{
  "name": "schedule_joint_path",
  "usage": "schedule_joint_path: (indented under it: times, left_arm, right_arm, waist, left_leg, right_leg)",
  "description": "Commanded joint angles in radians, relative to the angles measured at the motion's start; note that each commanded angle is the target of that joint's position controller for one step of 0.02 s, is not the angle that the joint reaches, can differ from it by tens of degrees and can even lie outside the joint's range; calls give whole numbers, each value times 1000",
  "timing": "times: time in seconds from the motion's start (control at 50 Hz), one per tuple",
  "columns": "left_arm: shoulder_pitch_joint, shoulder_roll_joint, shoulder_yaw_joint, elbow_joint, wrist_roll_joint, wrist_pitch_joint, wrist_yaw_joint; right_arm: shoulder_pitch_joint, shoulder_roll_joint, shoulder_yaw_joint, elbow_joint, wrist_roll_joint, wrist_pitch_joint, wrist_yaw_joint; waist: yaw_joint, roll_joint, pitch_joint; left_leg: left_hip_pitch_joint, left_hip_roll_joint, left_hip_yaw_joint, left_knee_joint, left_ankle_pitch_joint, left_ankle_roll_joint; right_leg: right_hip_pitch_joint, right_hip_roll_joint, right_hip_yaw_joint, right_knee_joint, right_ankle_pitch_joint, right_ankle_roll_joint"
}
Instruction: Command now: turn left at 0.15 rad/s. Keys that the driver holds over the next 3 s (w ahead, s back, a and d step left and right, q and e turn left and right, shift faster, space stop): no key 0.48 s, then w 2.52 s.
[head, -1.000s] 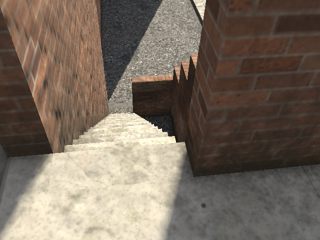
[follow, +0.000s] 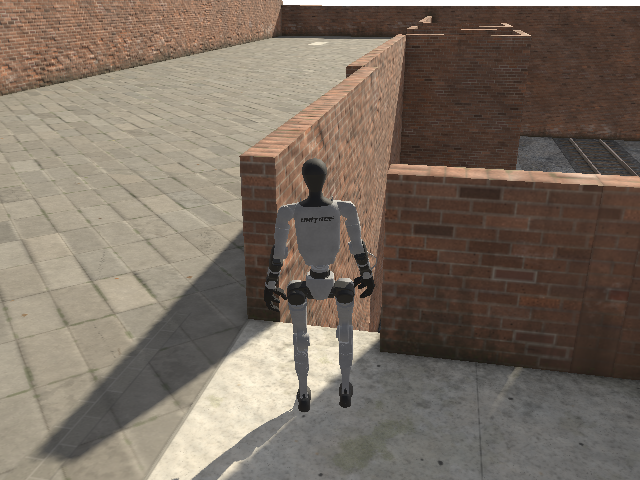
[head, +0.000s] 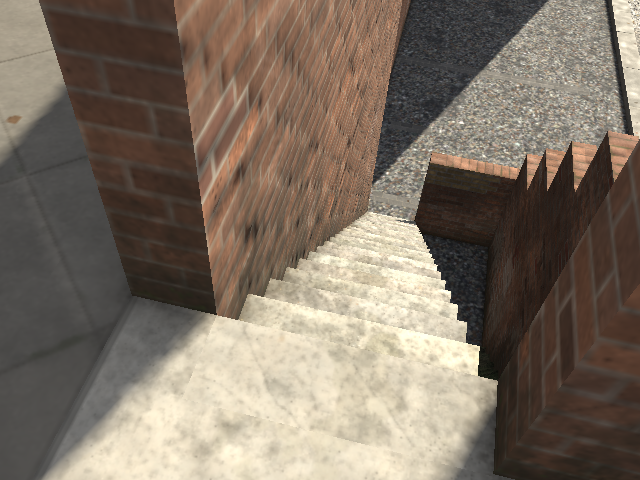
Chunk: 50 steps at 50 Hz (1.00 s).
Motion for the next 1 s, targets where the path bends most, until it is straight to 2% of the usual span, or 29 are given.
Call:
schedule_joint_path:
  times: [0.02, 0.08, 0.1, 0.12, 0.14, 0.16, 0.18, 0.2, 0.26, 0.32, 0.48, 0.5, 0.54, 0.56, 0.6, 0.64, 0.66, 0.68, 0.72, 0.76, 0.78, 0.8, 0.82, 0.84, 0.86, 0.88, 0.92, 0.94, 1.0]
  left_arm:
    - [55, 25, 3, -10, -3, -3, 4]
    - [37, 24, -5, -9, -12, -5, 14]
    - [55, 22, -8, 0, -11, -10, 17]
    - [75, 24, -12, 11, -5, -19, 18]
    - [84, 49, -12, 16, 8, -33, 17]
    - [57, 97, -5, 18, 4, -44, 15]
    - [39, 69, -9, 30, -5, -48, 7]
    - [44, 35, -18, 38, -3, -53, 2]
    - [54, 34, -21, 64, -5, -61, 12]
    - [64, 28, -23, 84, -4, -63, 15]
    - [82, 15, -32, 131, -3, -63, 20]
    - [96, 10, -34, 140, -1, -62, 20]
    - [112, 41, -21, 142, 2, -53, 19]
    - [113, 49, -16, 136, 3, -46, 18]
    - [145, 45, -14, 133, 1, -40, 16]
    - [203, 73, 2, 152, 0, -44, 17]
    - [203, 88, 12, 158, 0, -49, 16]
    - [202, 105, 24, 153, 9, -54, 15]
    - [153, 94, 28, 141, 1, -68, 16]
    - [66, 83, 31, 115, -11, -72, 11]
    - [31, 70, 30, 97, -9, -75, 10]
    - [-2, 14, 15, 67, -4, -83, 5]
    - [-6, -21, 7, 30, 12, -91, -5]
    - [2, 29, 18, 29, 43, -93, -16]
    - [0, 33, 21, 39, 34, -100, -28]
    - [21, 18, 20, 55, 22, -108, -36]
    - [24, 16, 23, 65, 28, -108, -47]
    - [17, 3, 21, 66, 21, -101, -47]
    - [-95, -4, 12, 15, 8, -84, -39]
  right_arm:
    - [-9, -112, -15, -25, 6, -21, -11]
    - [-6, -129, -17, 0, 2, -16, -11]
    - [-19, -134, -19, 6, 6, -13, -11]
    - [-25, -133, -20, 12, 13, -12, -11]
    - [-9, -112, -16, 21, 15, -12, -9]
    - [36, -95, -20, 34, 22, -10, -3]
    - [26, -89, -18, 58, 24, -5, -2]
    - [13, -105, -22, 73, 21, -3, -3]
    - [15, -109, -28, 105, 16, -4, -1]
    - [24, -93, -25, 141, 19, -9, -3]
    - [67, -87, -18, 211, 18, -8, -9]
    - [80, -85, -16, 221, 17, -7, -10]
    - [94, -108, -25, 222, 14, 1, -11]
    - [101, -113, -29, 217, 11, 7, -9]
    - [100, -78, -23, 199, 10, 8, -4]
    - [64, -40, -14, 168, -2, -7, 6]
    - [49, -51, -14, 148, -13, -18, 13]
    - [42, -80, -22, 134, -13, -27, 17]
    - [91, -65, -20, 131, 1, -42, 21]
    - [233, -35, -19, 180, 11, -55, 16]
    - [334, -47, -26, 220, 9, -59, 10]
    - [453, -112, -40, 244, -3, -68, -1]
    - [538, -201, -61, 264, 0, -68, -2]
    - [455, -173, -53, 248, -7, -63, -7]
    - [357, -129, -40, 206, -4, -71, -5]
    - [314, -115, -34, 186, -2, -80, -3]
    - [308, -79, -20, 181, 4, -96, -7]
    - [340, -68, -15, 195, -3, -101, -5]
    - [389, -68, -9, 220, 4, -118, -9]
  waist:
    - [-1, 124, -86]
    - [-20, 151, -73]
    - [-3, 138, -71]
    - [10, 112, -77]
    - [0, 79, -86]
    - [-56, 3, -54]
    - [-42, -46, -19]
    - [-26, -36, 4]
    - [-27, -34, 7]
    - [-23, 4, 7]
    - [-23, 24, 20]
    - [-23, 25, -1]
    - [-22, 17, 16]
    - [-21, 8, 45]
    - [-7, -25, 116]
    - [16, -115, 107]
    - [16, -142, 98]
    - [11, -126, 97]
    - [-33, -115, 101]
    - [-113, -83, 113]
    - [-148, -19, 110]
    - [-188, 181, 76]
    - [-185, 353, 86]
    - [-121, 232, 150]
    - [-73, 116, 157]
    - [-50, 86, 139]
    - [-34, 84, 96]
    - [-39, 90, 85]
    - [-50, 115, 112]
  left_leg:
    - [103, 221, -143, -94, 472, 133]
    - [98, 219, -176, -79, 353, 124]
    - [78, 209, -178, -71, 302, 102]
    - [35, 196, -181, -73, 223, 65]
    - [-8, 167, -181, -77, 118, 26]
    - [-3, 106, -149, -107, 42, 4]
    - [62, 86, -127, -128, 28, -7]
    - [94, 89, -128, -110, 41, -11]
    - [111, 101, -131, -106, 80, -6]
    - [89, 98, -129, -127, 63, -15]
    - [71, 97, -123, -145, 45, -29]
    - [78, 88, -118, -150, -19, -29]
    - [32, 49, -93, -106, -245, -12]
    - [-18, 33, -85, -81, -377, -1]
    - [-128, 12, -72, -14, -424, 3]
    - [-205, -24, 9, 145, -228, -17]
    - [-202, 4, 8, 224, -172, -14]
    - [-218, 24, -7, 269, -197, -7]
    - [-169, 39, -12, 229, -220, 20]
    - [111, -14, 42, 40, -131, 37]
    - [254, -22, 16, -28, -143, 41]
    - [377, 177, -267, -193, -344, 67]
    - [399, 375, -644, -361, -629, 144]
    - [292, 406, -685, -353, -626, 187]
    - [247, 361, -583, -333, -548, 169]
    - [236, 313, -481, -335, -416, 146]
    - [256, 254, -334, -336, -182, 123]
    - [271, 236, -286, -324, -74, 127]
    - [243, 209, -185, -309, 160, 146]
  right_leg:
    - [41, 0, 40, -68, 11, 8]
    - [107, 18, 25, -240, 36, 13]
    - [163, 17, 22, -346, 135, 11]
    - [253, -10, 43, -439, 289, 10]
    - [323, -75, 107, -466, 370, 6]
    - [278, -108, 139, -429, 430, -15]
    - [177, -94, 131, -438, 350, -27]
    - [148, -82, 126, -467, 289, -21]
    - [159, -73, 123, -501, 261, -17]
    - [190, -74, 123, -504, 251, -24]
    - [193, -71, 124, -512, 217, -34]
    - [198, -61, 120, -518, 142, -36]
    - [167, -30, 115, -498, -105, -59]
    - [133, -28, 131, -496, -239, -77]
    - [122, -66, 208, -529, -352, -114]
    - [208, -177, 367, -633, -360, -169]
    - [197, -240, 428, -678, -338, -202]
    - [195, -265, 440, -703, -307, -221]
    - [159, -246, 393, -681, -286, -220]
    - [-31, -155, 264, -584, -265, -181]
    - [-137, -94, 200, -464, -242, -160]
    - [-268, 4, 73, -176, -177, -120]
    - [-438, 94, -30, 76, -166, -103]
    - [-449, 23, 44, 228, -97, -119]
    - [-443, -12, 70, 270, -2, -123]
    - [-414, -30, 72, 269, 65, -115]
    - [-378, -45, 49, 230, 154, -88]
    - [-374, -38, 28, 231, 171, -75]
    - [-371, -29, -12, 133, 217, -41]
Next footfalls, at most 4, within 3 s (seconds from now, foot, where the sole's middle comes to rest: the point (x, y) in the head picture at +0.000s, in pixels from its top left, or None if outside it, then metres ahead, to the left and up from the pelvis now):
0.14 right None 0.03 -0.13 -0.78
1.24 right None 0.42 -0.09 -0.78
1.72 left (292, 398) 0.67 0.07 -0.78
2.34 right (410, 366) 0.88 -0.25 -1.00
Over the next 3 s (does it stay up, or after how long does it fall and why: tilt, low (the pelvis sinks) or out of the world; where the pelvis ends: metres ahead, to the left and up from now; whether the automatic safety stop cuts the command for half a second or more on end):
stays up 1.20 -0.17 -0.47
